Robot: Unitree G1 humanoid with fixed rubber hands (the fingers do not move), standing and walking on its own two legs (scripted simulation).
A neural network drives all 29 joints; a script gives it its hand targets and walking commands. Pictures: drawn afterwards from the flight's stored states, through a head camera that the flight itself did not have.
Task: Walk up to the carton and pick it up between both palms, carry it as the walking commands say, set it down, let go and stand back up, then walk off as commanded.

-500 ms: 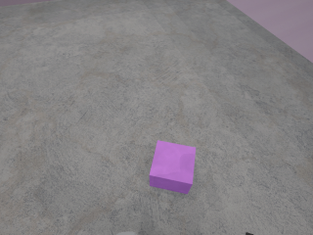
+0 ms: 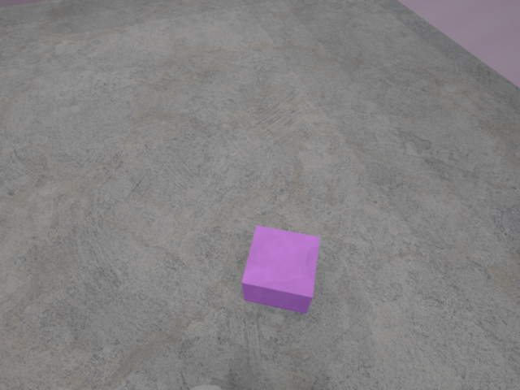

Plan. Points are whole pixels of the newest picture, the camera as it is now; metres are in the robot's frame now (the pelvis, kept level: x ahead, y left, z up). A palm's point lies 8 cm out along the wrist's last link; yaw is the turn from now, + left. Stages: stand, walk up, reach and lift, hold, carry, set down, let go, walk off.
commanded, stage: walk up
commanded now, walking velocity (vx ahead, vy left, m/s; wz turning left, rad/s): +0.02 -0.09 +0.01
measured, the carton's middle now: (281, 269) +0.57 -0.05 -0.67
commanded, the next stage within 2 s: none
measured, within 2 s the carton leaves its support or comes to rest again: neither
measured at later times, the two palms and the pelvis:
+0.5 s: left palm out of the picture +0.01 +0.26 -0.14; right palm out of the picture +0.07 -0.25 -0.13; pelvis +0.00 +0.00 +0.00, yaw +1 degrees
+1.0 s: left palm out of the picture +0.05 +0.21 -0.13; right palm out of the picture -0.03 -0.31 -0.14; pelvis +0.00 -0.06 +0.00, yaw +1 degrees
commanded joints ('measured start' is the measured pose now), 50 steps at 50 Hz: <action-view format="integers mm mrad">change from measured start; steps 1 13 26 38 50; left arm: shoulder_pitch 111 167 58 -7 191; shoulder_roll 186 77 49 22 174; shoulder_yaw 30 -9 25 9 41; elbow -28 10 -76 -64 -20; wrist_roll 28 8 16 21 11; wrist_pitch -58 -78 23 18 -56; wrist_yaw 9 39 13 -15 4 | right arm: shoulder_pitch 2 -24 192 194 145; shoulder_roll -12 -54 -235 -140 -14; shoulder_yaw -39 -60 -88 -66 -39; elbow -76 -44 3 28 -18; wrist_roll -15 -4 -15 -3 -14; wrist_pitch -4 26 -10 -41 -20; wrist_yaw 4 22 -26 -8 -12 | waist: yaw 49 44 -21 -47 51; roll -216 -193 250 257 -305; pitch -56 -148 -35 -21 -118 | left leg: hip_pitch -290 -227 139 218 -254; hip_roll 7 7 495 291 37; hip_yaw -84 13 -511 -266 -28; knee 398 491 -267 -268 468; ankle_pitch -360 -130 434 254 -385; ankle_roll -2 -48 185 119 -12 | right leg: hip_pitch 189 304 -267 -242 281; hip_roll -379 -199 15 24 -315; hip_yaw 453 86 171 91 304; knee -408 -167 438 329 -266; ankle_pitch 114 841 -259 -51 482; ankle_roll -75 -107 -5 28 -87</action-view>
